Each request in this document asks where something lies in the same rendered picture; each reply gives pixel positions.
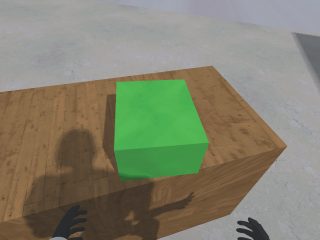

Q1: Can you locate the carton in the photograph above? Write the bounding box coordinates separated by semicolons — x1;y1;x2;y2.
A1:
114;79;209;181

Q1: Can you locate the robot right hand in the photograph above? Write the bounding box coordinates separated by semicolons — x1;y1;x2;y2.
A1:
236;217;270;240

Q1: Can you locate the pedestal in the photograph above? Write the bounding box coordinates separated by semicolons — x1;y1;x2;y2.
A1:
0;66;287;240

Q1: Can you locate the robot left hand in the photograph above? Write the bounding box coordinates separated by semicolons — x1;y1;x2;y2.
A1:
52;204;88;240

